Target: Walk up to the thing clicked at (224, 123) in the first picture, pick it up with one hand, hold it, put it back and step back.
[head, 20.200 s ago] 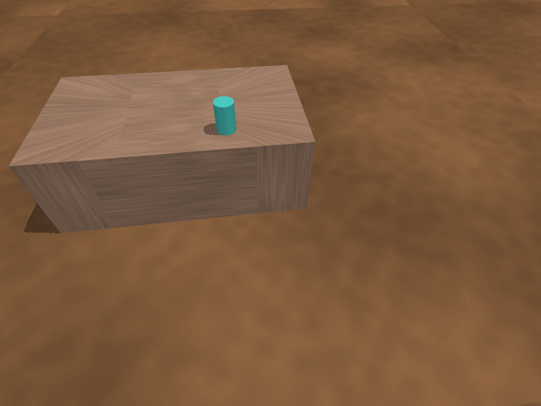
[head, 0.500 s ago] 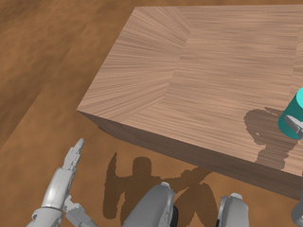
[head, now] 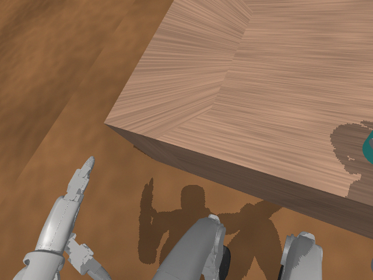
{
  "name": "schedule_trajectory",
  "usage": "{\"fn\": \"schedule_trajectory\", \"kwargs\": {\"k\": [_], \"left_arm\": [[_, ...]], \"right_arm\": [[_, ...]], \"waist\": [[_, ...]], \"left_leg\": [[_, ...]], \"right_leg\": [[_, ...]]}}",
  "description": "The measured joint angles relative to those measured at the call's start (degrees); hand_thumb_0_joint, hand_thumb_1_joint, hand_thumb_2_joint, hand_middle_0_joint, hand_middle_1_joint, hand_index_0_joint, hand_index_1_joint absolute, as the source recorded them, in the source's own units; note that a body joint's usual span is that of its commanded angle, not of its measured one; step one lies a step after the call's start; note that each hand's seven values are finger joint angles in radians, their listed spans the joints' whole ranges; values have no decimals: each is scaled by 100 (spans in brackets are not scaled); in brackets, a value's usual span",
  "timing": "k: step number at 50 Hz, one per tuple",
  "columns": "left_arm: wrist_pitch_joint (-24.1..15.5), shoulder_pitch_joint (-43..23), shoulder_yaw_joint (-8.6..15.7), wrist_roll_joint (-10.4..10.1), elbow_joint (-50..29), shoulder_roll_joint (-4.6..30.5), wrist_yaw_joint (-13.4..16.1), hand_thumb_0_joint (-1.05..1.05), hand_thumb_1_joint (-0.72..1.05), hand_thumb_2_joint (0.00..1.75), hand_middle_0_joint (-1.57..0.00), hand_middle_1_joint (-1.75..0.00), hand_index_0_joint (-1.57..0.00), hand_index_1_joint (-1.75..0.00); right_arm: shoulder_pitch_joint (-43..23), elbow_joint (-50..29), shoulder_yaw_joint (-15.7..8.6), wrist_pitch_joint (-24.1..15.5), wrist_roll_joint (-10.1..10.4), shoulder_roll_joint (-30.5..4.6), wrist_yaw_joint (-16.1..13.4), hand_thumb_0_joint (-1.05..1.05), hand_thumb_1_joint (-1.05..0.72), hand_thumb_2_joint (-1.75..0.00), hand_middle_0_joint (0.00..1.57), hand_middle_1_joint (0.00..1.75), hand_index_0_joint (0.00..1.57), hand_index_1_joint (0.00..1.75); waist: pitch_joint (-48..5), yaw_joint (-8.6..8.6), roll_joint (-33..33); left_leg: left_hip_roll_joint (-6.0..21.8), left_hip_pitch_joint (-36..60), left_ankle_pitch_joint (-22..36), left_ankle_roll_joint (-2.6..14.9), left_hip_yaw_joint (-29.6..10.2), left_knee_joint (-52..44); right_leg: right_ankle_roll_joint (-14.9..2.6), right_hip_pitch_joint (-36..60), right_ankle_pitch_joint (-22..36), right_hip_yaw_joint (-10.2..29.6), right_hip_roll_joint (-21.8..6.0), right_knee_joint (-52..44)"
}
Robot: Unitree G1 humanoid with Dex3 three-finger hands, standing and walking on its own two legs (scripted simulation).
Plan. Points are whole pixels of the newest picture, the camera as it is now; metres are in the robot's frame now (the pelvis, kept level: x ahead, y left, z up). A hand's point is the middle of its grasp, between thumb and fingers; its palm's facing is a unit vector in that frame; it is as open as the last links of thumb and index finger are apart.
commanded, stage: lower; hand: right
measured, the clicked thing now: out of the picture +0.48 -0.28 -0.09
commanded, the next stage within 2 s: loosen in 0.16 s
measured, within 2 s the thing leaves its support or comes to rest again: rests again in 0.08 s
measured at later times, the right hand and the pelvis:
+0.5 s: hand out of the picture +0.48 -0.29 -0.09, palm faces +0.40 +0.91 +0.01, open 11.4 cm; pelvis -0.01 +0.00 -0.02, yaw +1 degrees
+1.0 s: hand out of the picture +0.48 -0.29 -0.08, palm faces +0.40 +0.92 +0.01, open 16.8 cm; pelvis -0.01 +0.00 -0.02, yaw +0 degrees
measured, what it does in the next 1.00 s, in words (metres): stands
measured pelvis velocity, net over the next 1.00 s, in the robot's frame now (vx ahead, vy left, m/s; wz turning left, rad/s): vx -0.01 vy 0.00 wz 0.01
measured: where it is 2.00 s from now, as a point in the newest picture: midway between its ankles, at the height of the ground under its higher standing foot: outside the picture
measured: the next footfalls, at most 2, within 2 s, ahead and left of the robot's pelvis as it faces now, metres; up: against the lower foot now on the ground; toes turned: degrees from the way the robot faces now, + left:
none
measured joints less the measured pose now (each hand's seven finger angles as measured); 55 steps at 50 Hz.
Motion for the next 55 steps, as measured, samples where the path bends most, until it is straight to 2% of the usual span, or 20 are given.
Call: {"fn": "schedule_trajectory", "kwargs": {"k": [9, 19, 24, 31, 37, 46, 50, 55], "left_arm": [[-77, 68, 92, -42, -224, 94, 18, -1, -55, 8, -6, -4, -5, -6], [-160, 175, 211, -83, -388, 180, 19, -1, -54, 7, -7, -4, -6, -6], [-155, 239, 226, -106, -430, 164, 10, -1, -53, 6, -7, -5, -6, -6], [-132, 276, 245, -129, -423, 150, 12, -1, -54, 7, -7, -5, -6, -6], [-130, 307, 255, -147, -428, 128, 6, -1, -55, 8, -7, -5, -6, -7], [-126, 288, 226, -143, -406, 111, 15, -1, -55, 8, -7, -5, -6, -7], [-115, 218, 247, -142, -312, 173, 10, -1, -55, 8, -7, -5, -6, -7], [-84, 187, 277, -191, -7, 133, 70, -1, -54, 7, -7, -5, -6, -7]], "right_arm": [[-51, -17, -101, -39, 19, -144, 105, 0, 61, -112, 59, 103, 64, 106], [-114, -105, -117, -41, 138, -220, 261, 0, 60, -109, 61, 99, 67, 101], [-129, -203, -110, 72, 150, -209, 263, -1, 55, -94, 67, 87, 73, 89], [-149, -303, -18, 134, 137, -164, 242, -2, 54, -60, 73, 70, 77, 71], [-166, -295, 4, 186, 126, -143, 218, -2, 58, -36, 62, 52, 65, 52], [-189, -281, 33, 158, 114, -114, 196, -2, 61, -20, 34, 31, 36, 30], [-182, -383, -75, 217, 57, -166, 238, -2, 61, -15, 21, 21, 23, 21], [-191, -639, -207, 394, 135, -265, 351, -2, 61, -10, 11, 13, 12, 13]], "waist": [[37, 66, 45], [31, 44, 13], [14, 27, 8], [-11, 8, 13], [-24, 7, -1], [-28, -9, 6], [-13, -7, 2], [5, -74, -16]], "left_leg": [[-10, -246, -22, 22, 23, 220], [-18, -423, -58, 24, 57, 370], [-15, -456, -65, 15, 54, 391], [-5, -432, -74, 0, 44, 377], [5, -411, -75, -13, 34, 365], [28, -426, -91, -18, 12, 397], [16, -435, -93, -8, 8, 415], [-11, -361, -52, 8, 11, 318]], "right_leg": [[21, -237, -3, 37, -7, 193], [24, -432, -34, 84, -7, 353], [14, -469, -43, 83, -2, 380], [-1, -452, -54, 73, 10, 374], [-14, -435, -57, 62, 22, 367], [-15, -441, -56, 38, 45, 374], [-4, -438, -60, 37, 32, 383], [14, -352, -32, 42, 7, 288]]}}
